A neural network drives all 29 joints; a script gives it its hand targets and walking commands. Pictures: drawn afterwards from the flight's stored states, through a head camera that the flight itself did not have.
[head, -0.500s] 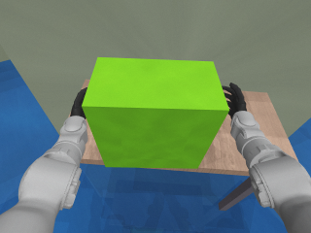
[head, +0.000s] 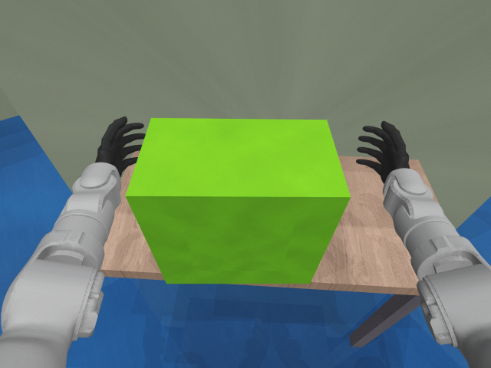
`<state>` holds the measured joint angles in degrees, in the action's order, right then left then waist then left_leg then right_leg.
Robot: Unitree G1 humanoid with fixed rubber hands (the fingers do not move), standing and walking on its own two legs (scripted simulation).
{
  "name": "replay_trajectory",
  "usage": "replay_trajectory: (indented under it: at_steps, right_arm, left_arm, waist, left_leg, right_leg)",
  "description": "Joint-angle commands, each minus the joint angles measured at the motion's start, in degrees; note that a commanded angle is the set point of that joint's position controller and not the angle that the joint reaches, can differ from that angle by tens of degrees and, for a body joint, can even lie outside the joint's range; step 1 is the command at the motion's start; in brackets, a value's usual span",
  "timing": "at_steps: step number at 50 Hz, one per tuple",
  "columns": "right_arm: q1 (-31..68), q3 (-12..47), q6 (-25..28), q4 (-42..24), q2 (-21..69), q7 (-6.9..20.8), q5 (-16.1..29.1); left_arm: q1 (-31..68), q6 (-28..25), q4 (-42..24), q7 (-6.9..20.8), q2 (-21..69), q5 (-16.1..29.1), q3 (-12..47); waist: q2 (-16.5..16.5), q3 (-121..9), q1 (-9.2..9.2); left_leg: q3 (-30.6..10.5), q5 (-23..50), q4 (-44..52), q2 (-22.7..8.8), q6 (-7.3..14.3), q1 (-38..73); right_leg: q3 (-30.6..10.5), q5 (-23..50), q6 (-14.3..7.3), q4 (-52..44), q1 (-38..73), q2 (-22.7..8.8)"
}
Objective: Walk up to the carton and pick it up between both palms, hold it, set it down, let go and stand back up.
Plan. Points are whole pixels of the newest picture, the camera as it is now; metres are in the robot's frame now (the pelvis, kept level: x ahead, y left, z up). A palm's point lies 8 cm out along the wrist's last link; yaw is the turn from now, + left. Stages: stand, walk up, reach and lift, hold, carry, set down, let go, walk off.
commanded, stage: set down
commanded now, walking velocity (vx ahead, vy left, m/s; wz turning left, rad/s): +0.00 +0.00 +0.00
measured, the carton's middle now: (239, 209) +0.40 +0.00 +0.02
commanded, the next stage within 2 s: none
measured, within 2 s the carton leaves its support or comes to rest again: neither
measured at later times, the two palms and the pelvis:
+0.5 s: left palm (70, 115) +0.44 +0.23 +0.22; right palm (408, 118) +0.41 -0.25 +0.22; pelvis +0.00 +0.00 +0.01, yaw +0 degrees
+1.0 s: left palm (81, 170) +0.40 +0.23 +0.15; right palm (397, 164) +0.38 -0.24 +0.15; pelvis +0.01 +0.00 +0.01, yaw +0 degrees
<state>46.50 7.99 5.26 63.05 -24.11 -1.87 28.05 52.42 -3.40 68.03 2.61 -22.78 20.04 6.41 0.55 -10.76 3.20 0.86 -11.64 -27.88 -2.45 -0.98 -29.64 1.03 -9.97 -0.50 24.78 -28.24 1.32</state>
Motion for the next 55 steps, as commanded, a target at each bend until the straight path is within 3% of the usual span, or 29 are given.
replay_trajectory:
  at_steps: [1, 2, 5, 8, 9, 12, 14, 17, 18, 19, 20, 21, 23, 25, 27, 28, 30, 33, 34, 35, 37, 39, 40, 42, 46, 47, 49, 54, 55]
  right_arm:
    - [20.0, -1.1, -2.2, -13.4, -11.6, -0.1, 1.8]
    - [21.8, -2.5, -3.2, -16.8, -13.1, -0.5, 2.1]
    - [21.4, -2.4, -7.5, -24.4, -12.7, -0.9, 2.6]
    - [22.5, -2.7, -13.0, -22.5, -12.1, -1.4, 3.1]
    - [22.1, -2.0, -14.5, -21.1, -11.6, -1.7, 3.1]
    - [28.9, -6.7, -17.3, -24.2, -12.4, -1.9, 0.1]
    - [26.7, -5.3, -19.0, -24.0, -10.4, -1.9, 0.4]
    - [26.6, -7.6, -20.6, -19.6, -12.1, -1.8, -0.7]
    - [27.6, -9.8, -20.5, -21.8, -14.2, -1.9, -1.1]
    - [25.9, -8.1, -21.3, -20.8, -12.7, -2.1, -1.8]
    - [30.3, -10.4, -21.8, -23.7, -14.3, -1.9, -1.7]
    - [31.2, -9.9, -22.4, -24.4, -13.7, -1.7, -1.5]
    - [30.7, -11.3, -22.5, -25.8, -14.3, -1.3, -1.3]
    - [31.7, -12.2, -23.0, -25.1, -14.9, -1.3, -2.0]
    - [28.8, -9.9, -25.2, -18.1, -14.6, -0.9, -1.1]
    - [27.3, -7.3, -25.9, -18.4, -13.0, -0.8, -0.5]
    - [27.5, -8.6, -25.1, -26.1, -14.3, -1.1, -0.6]
    - [30.7, -10.3, -25.6, -23.0, -14.8, 0.0, -0.7]
    - [20.8, -7.1, -25.4, -19.7, -12.3, 0.6, -0.7]
    - [30.1, -11.4, -24.8, -24.8, -13.6, 0.5, -1.7]
    - [21.4, -9.8, -23.5, -24.4, -11.9, 0.9, -0.9]
    - [17.6, -9.6, -22.5, -29.8, -11.2, 0.7, -0.4]
    - [16.9, -10.1, -22.2, -28.2, -11.3, 0.3, -1.6]
    - [19.3, -11.8, -21.4, -34.2, -12.1, -0.1, -2.6]
    - [9.3, -11.8, -19.9, -38.7, -10.5, -0.4, -3.7]
    - [8.7, -14.4, -20.0, -37.7, -10.8, -0.7, -4.0]
    - [1.8, -14.3, -19.1, -42.8, -11.3, -1.2, -4.0]
    - [2.9, -16.3, -19.0, -51.1, -9.1, -2.0, -6.0]
    - [-3.9, -15.0, -18.7, -50.9, -8.1, -1.8, -5.1]
  left_arm:
    - [20.4, 4.4, -12.2, 0.4, -12.4, -1.9, -5.6]
    - [23.2, 5.8, -15.6, 0.3, -13.7, -0.5, -4.5]
    - [22.7, 10.2, -26.2, -0.7, -14.9, -0.6, -7.1]
    - [24.8, 15.2, -24.8, -0.1, -16.1, 0.5, -6.4]
    - [23.2, 16.4, -22.5, -0.2, -16.4, -0.5, -8.0]
    - [30.8, 17.5, -23.9, -0.9, -18.0, 2.0, -6.0]
    - [26.7, 18.8, -21.1, -0.9, -17.1, 1.1, -7.1]
    - [27.6, 21.5, -18.4, 0.0, -15.9, -0.1, -5.6]
    - [29.6, 22.2, -23.0, -0.3, -15.2, 0.8, -4.0]
    - [27.1, 22.7, -20.8, -0.1, -16.0, 0.4, -5.5]
    - [32.1, 23.4, -23.9, -0.2, -16.2, 1.5, -4.6]
    - [32.1, 24.1, -24.9, -0.4, -16.2, 1.7, -5.1]
    - [33.5, 24.2, -29.8, -1.1, -17.2, 1.1, -5.8]
    - [33.8, 25.9, -29.7, -0.6, -17.5, -0.1, -6.6]
    - [30.0, 27.9, -23.5, 0.3, -17.7, -2.2, -8.4]
    - [26.4, 28.3, -21.5, 1.1, -17.0, -1.9, -8.1]
    - [26.3, 28.1, -29.9, 0.6, -17.6, -2.8, -8.9]
    - [30.9, 28.4, -28.0, 0.3, -17.6, -1.0, -7.5]
    - [18.7, 28.6, -25.1, 0.6, -13.3, -2.6, -7.8]
    - [30.0, 27.8, -28.7, 0.5, -16.7, -1.6, -8.0]
    - [19.9, 27.4, -30.1, 0.4, -12.5, -2.9, -7.2]
    - [16.3, 26.6, -35.0, 1.0, -13.7, -4.1, -9.4]
    - [15.9, 26.7, -33.2, 1.2, -13.2, -4.3, -9.5]
    - [17.6, 26.1, -37.5, 0.9, -16.5, -4.6, -12.5]
    - [7.5, 24.6, -43.8, -0.1, -14.5, -4.6, -13.6]
    - [8.8, 24.8, -46.3, -0.4, -13.9, -4.8, -13.7]
    - [1.5, 25.8, -53.8, 0.0, -13.6, -5.7, -15.2]
    - [1.0, 25.8, -53.9, -0.1, -14.6, -4.4, -16.7]
    - [-6.6, 25.3, -56.0, -0.3, -14.0, -4.8, -16.3]
  waist:
    - [-1.1, -21.7, -1.74]
    - [-1.0, -22.9, -0.34]
    - [-1.2, -28.1, -1.26]
    - [-1.2, -19.8, 0.28]
    - [-3.1, -16.9, -0.90]
    - [-0.7, -18.5, 1.11]
    - [-2.6, -17.7, -0.67]
    - [1.1, -15.0, 0.95]
    - [3.7, -18.7, 2.36]
    - [1.4, -16.5, 1.46]
    - [1.0, -17.2, 3.33]
    - [1.0, -18.1, 1.60]
    - [4.6, -21.7, 2.20]
    - [4.3, -21.2, 2.30]
    - [2.6, -12.4, 1.00]
    - [-1.8, -9.9, 0.07]
    - [0.0, -19.5, 0.29]
    - [0.4, -15.6, 1.38]
    - [-1.7, -10.0, 0.59]
    - [1.2, -14.6, 0.51]
    - [4.1, -13.2, 0.12]
    - [3.5, -14.8, -1.46]
    - [1.7, -12.5, -0.03]
    - [-2.4, -13.9, -0.92]
    - [-2.3, -15.3, -1.32]
    - [1.7, -15.4, -0.41]
    - [3.1, -18.3, 0.29]
    - [-1.3, -14.0, -1.28]
    - [-1.6, -14.8, -1.37]
  left_leg:
    - [-0.5, 20.4, 0.9, 2.9, -1.3, 24.2]
    - [-0.1, 18.7, 1.6, 3.2, -0.7, 23.3]
    - [0.4, 22.8, 3.1, 4.1, -0.6, 27.9]
    - [-0.1, 15.9, 5.5, 3.7, 1.0, 25.3]
    - [0.2, 13.5, 6.2, 3.5, 1.6, 24.5]
    - [0.1, 7.8, 7.3, 3.5, 1.6, 24.0]
    - [0.9, 9.6, 7.6, 3.4, 1.9, 25.8]
    - [0.6, 13.0, 7.8, 2.8, 0.5, 25.7]
    - [0.5, 14.1, 7.7, 2.6, -0.9, 27.8]
    - [0.2, 12.4, 7.4, 2.6, -0.2, 28.3]
    - [0.1, 13.1, 7.3, 2.3, -0.6, 29.0]
    - [0.6, 14.4, 6.8, 2.3, -0.7, 30.3]
    - [0.6, 18.5, 5.6, 2.4, -1.8, 31.2]
    - [0.3, 21.1, 4.5, 2.2, -2.3, 30.8]
    - [0.6, 15.6, 6.7, 2.5, -1.1, 28.5]
    - [0.0, 12.1, 7.9, 2.7, 0.0, 25.7]
    - [0.4, 16.1, 8.2, 2.6, -0.4, 27.6]
    - [0.2, 11.6, 8.8, 2.6, -0.2, 26.4]
    - [0.0, 10.9, 9.3, 2.1, 0.3, 27.3]
    - [0.4, 7.8, 9.4, 2.1, 0.0, 24.7]
    - [0.3, 15.4, 8.3, 2.1, -1.2, 29.7]
    - [1.0, 17.3, 7.7, 2.8, -0.8, 28.9]
    - [0.5, 16.8, 7.8, 2.8, -0.7, 27.5]
    - [1.1, 13.7, 8.3, 3.4, 0.6, 26.2]
    - [0.6, 16.3, 8.5, 3.3, 0.3, 28.1]
    - [0.7, 19.8, 8.1, 3.4, -0.5, 28.8]
    - [1.2, 25.1, 6.2, 3.6, -1.2, 31.5]
    - [0.8, 15.9, 8.1, 4.1, 0.2, 25.2]
    - [1.3, 19.0, 8.0, 4.3, 0.3, 28.6]
  right_leg:
    - [1.2, 21.3, 2.7, -3.2, 13.1, 2.1]
    - [0.4, 21.9, 3.2, -3.7, 14.0, 1.6]
    - [0.9, 27.8, 3.6, -4.2, 20.5, 2.3]
    - [-0.3, 22.5, 2.8, -5.7, 20.8, 0.8]
    - [-0.5, 19.9, 2.7, -6.1, 21.3, 0.5]
    - [-1.3, 12.5, 2.4, -7.7, 18.6, -0.5]
    - [-0.5, 15.2, 2.3, -7.4, 20.1, 0.1]
    - [-0.4, 15.9, 1.5, -7.8, 21.7, 0.5]
    - [0.9, 15.9, 0.9, -7.5, 20.4, 1.0]
    - [0.5, 13.6, 0.8, -8.5, 20.6, 0.9]
    - [0.9, 13.3, 1.0, -8.5, 18.8, 1.1]
    - [0.9, 14.6, 1.1, -7.8, 17.4, 1.4]
    - [1.2, 17.9, 0.9, -7.5, 18.6, 1.3]
    - [1.9, 19.9, 0.7, -7.3, 19.4, 1.8]
    - [0.6, 15.7, 1.1, -8.3, 20.5, 1.2]
    - [0.1, 12.9, 1.4, -8.9, 21.2, 0.8]
    - [0.3, 17.7, 1.8, -7.9, 25.6, 1.2]
    - [0.6, 11.1, 1.4, -8.7, 20.4, 1.4]
    - [0.2, 10.5, 1.2, -9.4, 22.6, 1.2]
    - [0.3, 6.0, 1.0, -9.3, 20.2, 0.6]
    - [0.8, 11.1, 0.5, -9.4, 20.9, 1.4]
    - [0.4, 14.7, 0.9, -8.6, 25.0, 1.4]
    - [0.5, 14.0, 0.9, -8.6, 25.6, 1.6]
    - [0.1, 13.5, 1.8, -8.1, 26.4, 1.4]
    - [0.0, 15.4, 1.5, -7.6, 26.7, 1.3]
    - [0.4, 17.7, 0.6, -7.5, 25.9, 1.7]
    - [-0.1, 24.4, 1.1, -6.7, 28.7, 1.7]
    - [-0.9, 16.2, 1.8, -6.9, 26.1, 0.7]
    - [-0.9, 19.0, 1.9, -6.6, 27.5, 0.9]
